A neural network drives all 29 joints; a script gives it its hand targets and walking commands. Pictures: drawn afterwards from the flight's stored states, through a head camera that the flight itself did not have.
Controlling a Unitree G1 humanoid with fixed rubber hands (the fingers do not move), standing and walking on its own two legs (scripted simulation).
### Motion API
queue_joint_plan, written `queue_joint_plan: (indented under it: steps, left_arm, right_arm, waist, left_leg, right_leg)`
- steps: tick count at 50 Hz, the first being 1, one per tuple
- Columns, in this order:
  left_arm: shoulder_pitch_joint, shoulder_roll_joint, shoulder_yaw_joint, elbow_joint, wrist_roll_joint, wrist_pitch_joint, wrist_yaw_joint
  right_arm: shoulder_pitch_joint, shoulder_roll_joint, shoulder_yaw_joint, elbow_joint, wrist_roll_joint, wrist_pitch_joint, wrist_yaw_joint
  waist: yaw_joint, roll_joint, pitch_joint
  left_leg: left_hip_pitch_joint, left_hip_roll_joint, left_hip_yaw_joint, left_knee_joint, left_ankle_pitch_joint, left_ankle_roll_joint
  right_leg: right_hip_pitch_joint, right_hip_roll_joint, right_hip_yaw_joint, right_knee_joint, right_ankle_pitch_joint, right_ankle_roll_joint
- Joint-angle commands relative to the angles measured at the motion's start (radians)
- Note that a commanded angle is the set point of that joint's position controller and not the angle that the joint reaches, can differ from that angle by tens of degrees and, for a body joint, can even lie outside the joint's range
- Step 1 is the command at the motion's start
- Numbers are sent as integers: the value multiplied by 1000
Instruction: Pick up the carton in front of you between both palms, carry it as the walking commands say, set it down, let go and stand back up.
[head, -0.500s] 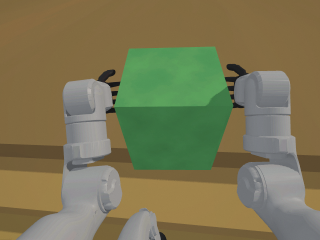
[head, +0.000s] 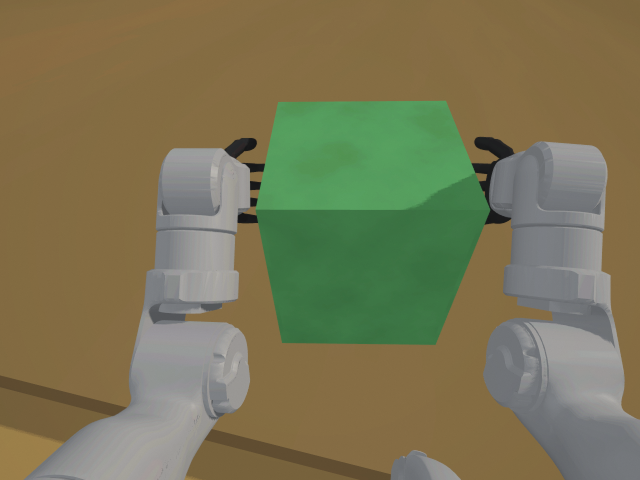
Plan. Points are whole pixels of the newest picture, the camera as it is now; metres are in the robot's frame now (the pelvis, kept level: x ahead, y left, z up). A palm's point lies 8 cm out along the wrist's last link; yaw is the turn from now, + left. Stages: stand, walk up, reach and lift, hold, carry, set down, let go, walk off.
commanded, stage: carry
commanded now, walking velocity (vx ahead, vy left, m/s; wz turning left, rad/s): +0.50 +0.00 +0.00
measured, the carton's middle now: (359, 228) +0.41 +0.04 +0.10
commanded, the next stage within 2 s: none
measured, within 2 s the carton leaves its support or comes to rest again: neither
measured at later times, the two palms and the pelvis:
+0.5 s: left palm out of the picture +0.74 +0.18 +0.34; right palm out of the picture +0.70 -0.11 +0.33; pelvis +0.33 +0.08 +0.16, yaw +1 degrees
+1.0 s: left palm out of the picture +1.00 +0.20 +0.43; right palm out of the picture +1.01 -0.10 +0.42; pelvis +0.64 +0.04 +0.24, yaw +2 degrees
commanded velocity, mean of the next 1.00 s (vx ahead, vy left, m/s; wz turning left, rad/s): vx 0.50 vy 0.00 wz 0.00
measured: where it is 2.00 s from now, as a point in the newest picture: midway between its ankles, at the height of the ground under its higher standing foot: (351, 183)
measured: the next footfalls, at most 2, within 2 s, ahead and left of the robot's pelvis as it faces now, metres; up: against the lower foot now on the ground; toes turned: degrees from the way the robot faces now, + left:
left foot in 0.40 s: +0.52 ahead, +0.16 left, +0.15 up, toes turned +8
right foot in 0.94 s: +0.78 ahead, -0.05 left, +0.15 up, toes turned -7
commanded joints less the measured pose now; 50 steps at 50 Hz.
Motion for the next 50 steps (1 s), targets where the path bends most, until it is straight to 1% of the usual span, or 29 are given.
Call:
queue_joint_plan:
  steps: [1, 2, 3, 4, 7, 9, 10, 12, 13, 15, 16, 17, 18, 19, 20, 21, 22, 24, 26, 29, 30, 36, 42, 45, 46, 47, 48, 49, 50]
  left_arm:
    - [-858, -1199, -484, -243, -547, -46, -239]
    - [-948, -1246, -524, -311, -580, -52, -248]
    - [-991, -1270, -542, -361, -615, -57, -256]
    - [-1006, -1277, -559, -386, -630, -57, -263]
    - [-956, -1230, -552, -377, -633, -39, -272]
    - [-859, -1173, -517, -318, -599, -17, -267]
    - [-819, -1147, -496, -279, -576, -9, -265]
    - [-784, -1107, -471, -228, -543, 1, -270]
    - [-780, -1088, -451, -209, -535, 5, -275]
    - [-779, -1069, -415, -158, -505, 18, -283]
    - [-777, -1057, -389, -134, -493, 25, -285]
    - [-769, -1048, -375, -116, -477, 29, -285]
    - [-760, -1043, -362, -102, -451, 31, -283]
    - [-744, -1028, -344, -90, -423, 29, -281]
    - [-717, -1013, -321, -67, -388, 24, -275]
    - [-650, -1045, -297, -30, -348, 13, -271]
    - [-607, -979, -262, -18, -299, 7, -259]
    - [-662, -978, -253, -69, -281, -12, -248]
    - [-704, -983, -280, -133, -293, -18, -232]
    - [-710, -979, -326, -198, -305, -22, -215]
    - [-682, -979, -343, -204, -312, -19, -214]
    - [-628, -1007, -419, -132, -342, 11, -218]
    - [-625, -1089, -395, 26, -398, 4, -248]
    - [-624, -1115, -363, 81, -409, -17, -257]
    - [-619, -1118, -355, 97, -409, -26, -258]
    - [-590, -1120, -334, 116, -404, -35, -259]
    - [-576, -1098, -311, 118, -398, -44, -257]
    - [-580, -1096, -305, 112, -383, -60, -254]
    - [-572, -1113, -303, 78, -387, -71, -255]
  right_arm:
    - [-686, 1076, 405, -59, 323, -33, 215]
    - [-737, 1071, 409, -109, 324, -35, 209]
    - [-773, 1053, 422, -146, 330, -40, 197]
    - [-781, 1032, 432, -182, 325, -44, 184]
    - [-734, 993, 477, -208, 314, -43, 153]
    - [-682, 984, 489, -171, 308, -27, 143]
    - [-661, 983, 494, -141, 308, -17, 140]
    - [-654, 964, 486, -95, 295, -7, 136]
    - [-649, 959, 486, -74, 291, -4, 134]
    - [-673, 973, 495, -41, 308, 4, 130]
    - [-684, 1000, 495, -22, 326, 7, 128]
    - [-697, 1028, 510, -21, 356, 7, 130]
    - [-713, 1063, 530, -22, 390, 5, 134]
    - [-760, 1108, 550, -55, 430, -1, 144]
    - [-784, 1157, 563, -79, 463, -11, 157]
    - [-820, 1179, 583, -88, 509, -25, 172]
    - [-811, 1248, 590, -70, 547, -39, 189]
    - [-945, 1274, 615, -204, 600, -72, 215]
    - [-1010, 1309, 637, -285, 647, -85, 227]
    - [-981, 1310, 641, -319, 641, -80, 221]
    - [-951, 1295, 636, -313, 625, -74, 217]
    - [-753, 1176, 582, -180, 506, -31, 211]
    - [-660, 1105, 489, -21, 425, -35, 225]
    - [-628, 1093, 460, 21, 391, -56, 220]
    - [-616, 1101, 455, 35, 392, -63, 220]
    - [-615, 1094, 449, 45, 392, -70, 220]
    - [-605, 1110, 445, 56, 392, -73, 221]
    - [-647, 1135, 448, 47, 394, -78, 219]
    - [-659, 1163, 473, 36, 401, -87, 217]
  waist:
    - [21, -84, -728]
    - [-6, -34, -580]
    - [-59, -45, -503]
    - [-57, -19, -442]
    - [-25, -3, -386]
    - [46, -114, -386]
    - [57, -100, -373]
    - [21, -52, -278]
    - [3, -31, -244]
    - [-56, -135, -256]
    - [-103, -211, -330]
    - [-156, -290, -402]
    - [-205, -334, -483]
    - [-281, -335, -545]
    - [-307, -291, -613]
    - [-234, 116, -724]
    - [-230, 167, -820]
    - [-194, 45, -683]
    - [-161, 43, -534]
    - [-171, -25, -496]
    - [-174, -46, -506]
    - [-188, 61, -459]
    - [-199, 158, -327]
    - [-152, 185, -331]
    - [-120, 140, -369]
    - [-94, 83, -444]
    - [-104, -120, -521]
    - [-71, -312, -506]
    - [-76, -257, -481]
  left_leg:
    - [-510, -196, -148, 963, -134, 24]
    - [-622, -146, -106, 939, -163, 54]
    - [-631, -94, -113, 852, -129, 77]
    - [-631, -74, -79, 802, -123, 83]
    - [-709, -50, 56, 684, -176, 99]
    - [-1024, -57, 82, 996, -346, 131]
    - [-1173, -40, 47, 1062, -457, 135]
    - [-1201, 4, 91, 837, -519, 121]
    - [-1090, 4, 203, 667, -452, 103]
    - [-542, -10, 288, 265, -278, 114]
    - [-293, -71, 344, 170, -149, 136]
    - [-156, -142, 384, 112, -97, 145]
    - [-41, -199, 393, 15, -97, 141]
    - [97, -223, 370, -201, -55, 119]
    - [293, -191, 179, -390, -95, 115]
    - [556, 193, -514, -551, 83, 289]
    - [511, 194, -744, -626, 220, 365]
    - [414, 164, -548, -557, 122, 303]
    - [304, 141, -418, -579, -84, 244]
    - [304, 174, -324, -640, -118, 255]
    - [333, 170, -283, -649, -28, 253]
    - [413, 132, -48, -703, 95, 212]
    - [440, 65, 79, -719, 306, 143]
    - [435, 57, 149, -595, 587, 77]
    - [356, 43, 197, -473, 585, 39]
    - [207, 41, 205, -321, 351, -2]
    - [-8, -21, 198, -100, -23, -39]
    - [-304, -143, 136, 73, -362, -51]
    - [-392, -100, 70, 165, -375, -28]
  right_leg:
    - [991, -323, 869, -544, 853, -301]
    - [892, -313, 807, -571, 506, -227]
    - [830, -289, 710, -594, 374, -162]
    - [767, -293, 627, -617, 205, -119]
    - [799, -301, 495, -678, 404, -128]
    - [1023, -361, 545, -726, 502, -193]
    - [1124, -379, 550, -743, 473, -187]
    - [1077, -315, 448, -828, 364, -114]
    - [962, -276, 346, -911, 385, -113]
    - [627, -197, 125, -1068, 663, -89]
    - [571, -180, 47, -1020, 1116, -77]
    - [613, -195, 28, -896, 1511, -66]
    - [687, -204, 10, -705, 1735, -38]
    - [740, -203, -7, -449, 1769, 5]
    - [640, -155, 63, -165, 1445, 40]
    - [256, 35, 125, 307, 344, 115]
    - [230, 98, 341, 690, 240, 91]
    - [49, 38, 347, 776, 221, 39]
    - [-39, -18, 335, 705, 179, 5]
    - [-82, -42, 276, 521, -28, -4]
    - [-93, -64, 248, 428, 35, -2]
    - [-131, -121, 170, -21, 334, 46]
    - [29, -38, 30, -456, 402, 71]
    - [248, 22, -21, -630, 420, 58]
    - [440, 24, -33, -686, 452, 48]
    - [674, -80, 82, -684, 423, 33]
    - [878, -352, 470, -660, 504, -29]
    - [1001, -424, 747, -753, 453, -161]
    - [979, -424, 726, -773, 398, -167]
